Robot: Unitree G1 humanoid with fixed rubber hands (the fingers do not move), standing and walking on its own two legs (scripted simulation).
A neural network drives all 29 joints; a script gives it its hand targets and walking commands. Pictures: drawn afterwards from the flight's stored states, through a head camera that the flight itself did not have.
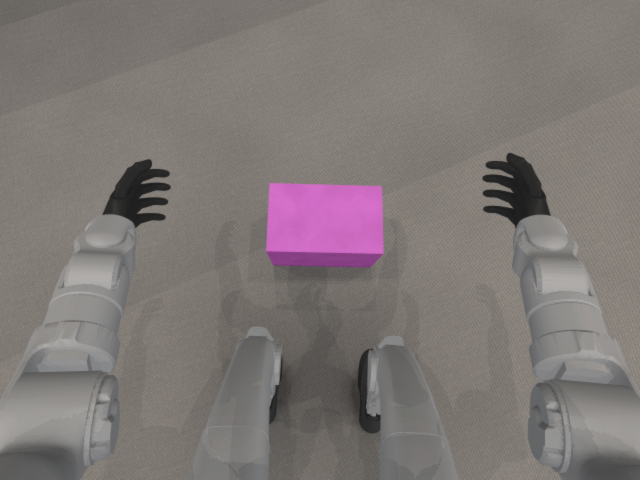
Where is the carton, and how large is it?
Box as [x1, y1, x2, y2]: [266, 183, 383, 267]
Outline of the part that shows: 269,184 266,251 273,265 369,267 383,253 381,186 283,183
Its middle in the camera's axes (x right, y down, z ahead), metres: +0.01 -0.02 +1.01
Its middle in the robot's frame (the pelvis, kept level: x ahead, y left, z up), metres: +0.52 +0.00 -0.58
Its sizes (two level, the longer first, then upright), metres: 0.276 0.170 0.199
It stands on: the floor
